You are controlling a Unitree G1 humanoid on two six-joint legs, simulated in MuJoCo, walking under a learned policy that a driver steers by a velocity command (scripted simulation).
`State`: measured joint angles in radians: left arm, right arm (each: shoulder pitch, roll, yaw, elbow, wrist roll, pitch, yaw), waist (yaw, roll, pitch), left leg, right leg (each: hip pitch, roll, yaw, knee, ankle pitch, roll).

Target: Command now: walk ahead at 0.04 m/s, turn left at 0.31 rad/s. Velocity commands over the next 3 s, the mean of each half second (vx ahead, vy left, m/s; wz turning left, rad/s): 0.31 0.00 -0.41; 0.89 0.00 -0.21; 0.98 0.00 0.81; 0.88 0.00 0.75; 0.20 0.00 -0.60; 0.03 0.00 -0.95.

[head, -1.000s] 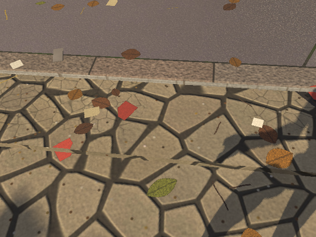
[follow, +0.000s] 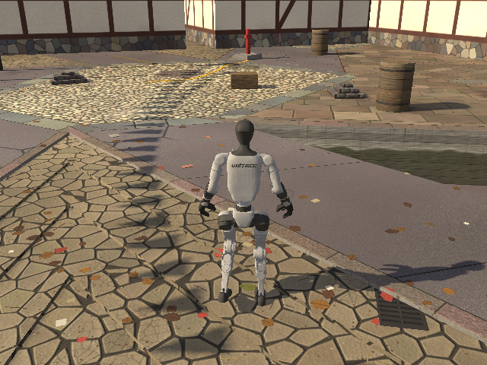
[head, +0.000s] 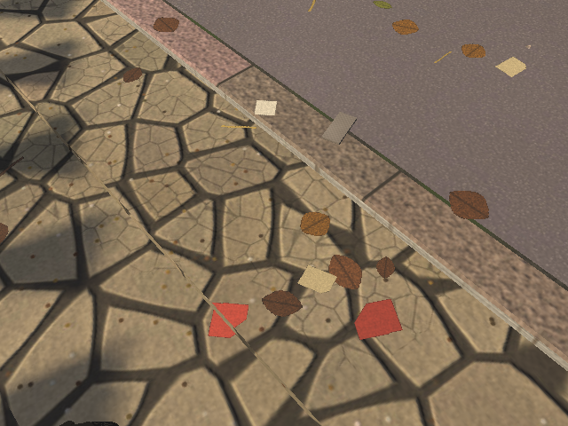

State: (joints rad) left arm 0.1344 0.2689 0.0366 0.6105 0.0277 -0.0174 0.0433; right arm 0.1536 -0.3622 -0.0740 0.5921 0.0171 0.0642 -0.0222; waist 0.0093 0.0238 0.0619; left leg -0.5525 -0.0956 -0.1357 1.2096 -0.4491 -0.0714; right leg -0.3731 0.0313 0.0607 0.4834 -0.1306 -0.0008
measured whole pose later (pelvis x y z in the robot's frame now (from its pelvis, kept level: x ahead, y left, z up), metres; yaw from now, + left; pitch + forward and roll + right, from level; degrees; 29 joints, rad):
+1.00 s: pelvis +0.34 -0.27 +0.03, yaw -23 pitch -2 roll -1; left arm 0.43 0.21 0.05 0.79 0.02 -0.10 -0.02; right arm 0.24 -0.28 -0.06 0.76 0.06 -0.03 0.02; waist 0.04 0.04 0.00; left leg -0.79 0.12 -0.07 1.30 -0.03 0.06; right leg -0.01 0.03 -0.23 0.40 -0.37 -0.06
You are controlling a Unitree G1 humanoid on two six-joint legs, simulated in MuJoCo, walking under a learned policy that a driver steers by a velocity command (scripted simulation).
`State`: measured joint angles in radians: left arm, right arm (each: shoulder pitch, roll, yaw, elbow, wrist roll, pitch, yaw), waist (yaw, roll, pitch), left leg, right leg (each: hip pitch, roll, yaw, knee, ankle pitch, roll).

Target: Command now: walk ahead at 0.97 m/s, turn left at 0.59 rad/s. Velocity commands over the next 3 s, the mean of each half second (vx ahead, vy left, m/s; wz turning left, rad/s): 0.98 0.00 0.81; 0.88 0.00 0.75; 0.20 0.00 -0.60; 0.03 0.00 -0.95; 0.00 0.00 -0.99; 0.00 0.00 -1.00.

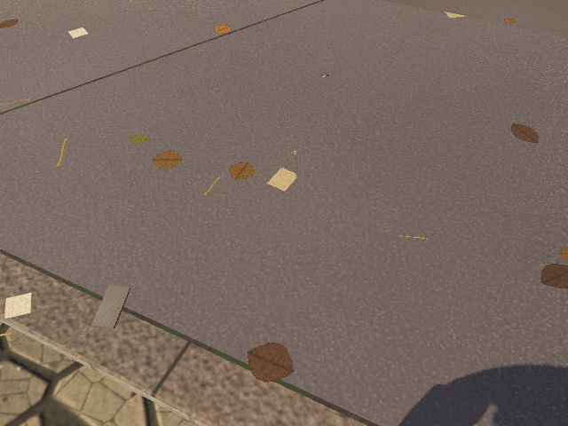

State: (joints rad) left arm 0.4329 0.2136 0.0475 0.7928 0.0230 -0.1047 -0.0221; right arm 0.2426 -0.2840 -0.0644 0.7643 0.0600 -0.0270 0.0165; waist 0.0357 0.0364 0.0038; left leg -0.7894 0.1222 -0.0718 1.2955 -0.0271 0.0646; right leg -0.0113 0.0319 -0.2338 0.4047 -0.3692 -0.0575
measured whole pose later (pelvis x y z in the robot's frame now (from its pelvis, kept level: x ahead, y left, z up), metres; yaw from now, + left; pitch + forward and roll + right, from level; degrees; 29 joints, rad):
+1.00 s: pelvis +0.73 +0.20 +0.00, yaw +49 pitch +1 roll -3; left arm 0.45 0.28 0.04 0.87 -0.02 -0.08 0.01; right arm 0.00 -0.27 -0.02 0.52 -0.02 -0.05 0.05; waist 0.09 0.02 0.07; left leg -0.61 0.01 0.04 0.71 -0.08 0.12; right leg 0.03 -0.10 -0.05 0.84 -0.54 0.06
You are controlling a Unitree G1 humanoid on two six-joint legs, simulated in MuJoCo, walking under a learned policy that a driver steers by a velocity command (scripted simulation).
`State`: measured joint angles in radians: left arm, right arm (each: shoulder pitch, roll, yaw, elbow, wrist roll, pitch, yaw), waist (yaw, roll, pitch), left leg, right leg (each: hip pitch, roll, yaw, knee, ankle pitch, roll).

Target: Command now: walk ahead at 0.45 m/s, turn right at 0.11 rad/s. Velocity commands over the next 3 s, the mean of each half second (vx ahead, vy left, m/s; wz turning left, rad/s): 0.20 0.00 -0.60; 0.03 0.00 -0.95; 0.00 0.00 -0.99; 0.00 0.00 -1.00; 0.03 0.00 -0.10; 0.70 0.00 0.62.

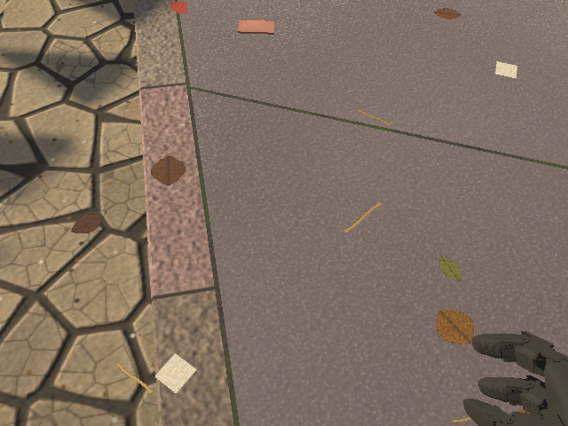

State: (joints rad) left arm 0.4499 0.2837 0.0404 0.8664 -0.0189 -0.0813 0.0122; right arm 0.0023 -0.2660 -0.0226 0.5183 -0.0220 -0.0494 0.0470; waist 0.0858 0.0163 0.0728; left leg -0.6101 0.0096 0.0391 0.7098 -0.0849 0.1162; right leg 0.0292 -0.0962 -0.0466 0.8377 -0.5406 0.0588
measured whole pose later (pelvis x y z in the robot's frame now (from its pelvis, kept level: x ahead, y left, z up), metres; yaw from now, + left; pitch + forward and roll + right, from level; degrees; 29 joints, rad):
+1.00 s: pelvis +0.23 -0.02 +0.04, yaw -51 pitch +2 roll +1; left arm 0.14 0.37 0.11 0.55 -0.02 0.05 0.01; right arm 0.12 -0.27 -0.08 0.73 -0.02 0.00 -0.04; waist -0.01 -0.05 0.04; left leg -0.30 -0.02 -0.02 0.46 -0.20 0.01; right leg -0.58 0.09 0.13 1.09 -0.40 0.04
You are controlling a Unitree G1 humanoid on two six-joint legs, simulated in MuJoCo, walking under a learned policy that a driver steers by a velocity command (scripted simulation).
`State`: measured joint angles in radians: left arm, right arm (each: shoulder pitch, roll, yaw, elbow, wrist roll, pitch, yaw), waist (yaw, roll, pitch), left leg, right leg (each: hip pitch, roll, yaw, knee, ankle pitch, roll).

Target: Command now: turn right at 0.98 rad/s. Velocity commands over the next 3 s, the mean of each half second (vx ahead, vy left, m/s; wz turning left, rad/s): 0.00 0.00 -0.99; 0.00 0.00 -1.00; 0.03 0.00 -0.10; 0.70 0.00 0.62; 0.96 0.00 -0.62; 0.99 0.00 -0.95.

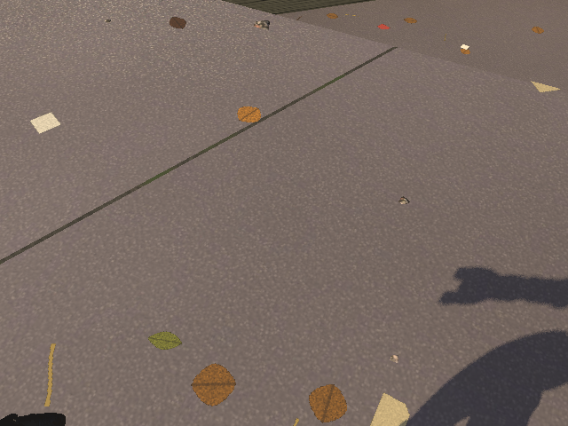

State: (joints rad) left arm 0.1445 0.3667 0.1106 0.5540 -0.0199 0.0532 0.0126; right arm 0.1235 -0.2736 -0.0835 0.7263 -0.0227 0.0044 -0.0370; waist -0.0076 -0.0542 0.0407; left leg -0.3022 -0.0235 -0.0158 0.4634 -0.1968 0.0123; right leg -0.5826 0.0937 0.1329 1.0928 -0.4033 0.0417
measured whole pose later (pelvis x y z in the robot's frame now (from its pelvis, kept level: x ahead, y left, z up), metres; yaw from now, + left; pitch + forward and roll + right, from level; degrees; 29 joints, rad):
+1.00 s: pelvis +0.03 -0.04 +0.00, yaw -58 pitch +2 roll +1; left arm 0.19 0.34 0.09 0.57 -0.03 0.07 0.00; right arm 0.12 -0.26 -0.07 0.67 -0.02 0.02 -0.05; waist -0.01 -0.04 0.07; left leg -0.24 0.04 0.13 0.42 -0.21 0.01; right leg -0.56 -0.07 0.02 1.05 -0.38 0.10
